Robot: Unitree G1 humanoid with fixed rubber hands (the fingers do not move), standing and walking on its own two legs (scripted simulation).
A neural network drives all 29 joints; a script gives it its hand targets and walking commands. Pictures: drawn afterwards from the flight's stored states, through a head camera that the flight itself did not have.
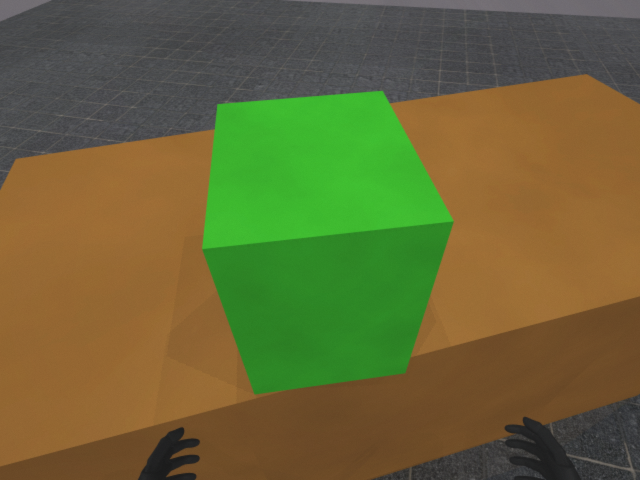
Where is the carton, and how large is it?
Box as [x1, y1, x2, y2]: [202, 91, 453, 393]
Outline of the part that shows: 382,91 217,104 202,249 254,393 405,372 453,221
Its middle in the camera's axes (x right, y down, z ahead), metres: -0.01 +0.01 +0.50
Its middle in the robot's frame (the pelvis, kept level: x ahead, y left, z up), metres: +0.38 +0.03 +0.11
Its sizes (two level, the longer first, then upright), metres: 0.242 0.206 0.287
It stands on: a pedestal, 0.72 m high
